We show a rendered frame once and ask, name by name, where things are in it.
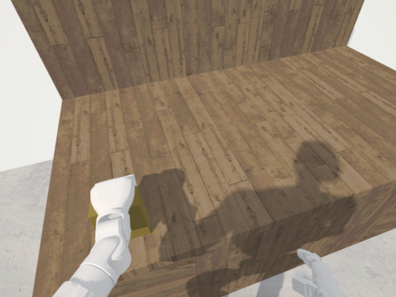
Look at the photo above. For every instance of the robot left forearm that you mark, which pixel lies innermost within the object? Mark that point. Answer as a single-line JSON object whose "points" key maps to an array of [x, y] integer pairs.
{"points": [[108, 259]]}

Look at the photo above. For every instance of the left robot hand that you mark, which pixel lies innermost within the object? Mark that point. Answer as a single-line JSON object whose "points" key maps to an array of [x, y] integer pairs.
{"points": [[117, 193]]}

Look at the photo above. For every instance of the sponge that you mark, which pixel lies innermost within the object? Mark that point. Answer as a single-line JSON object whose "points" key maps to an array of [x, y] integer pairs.
{"points": [[139, 218]]}

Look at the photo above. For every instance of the table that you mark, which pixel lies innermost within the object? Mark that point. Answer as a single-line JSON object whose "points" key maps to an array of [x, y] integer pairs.
{"points": [[250, 126]]}

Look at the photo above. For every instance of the right robot hand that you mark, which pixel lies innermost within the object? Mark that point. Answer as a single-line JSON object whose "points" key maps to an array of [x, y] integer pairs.
{"points": [[322, 275]]}

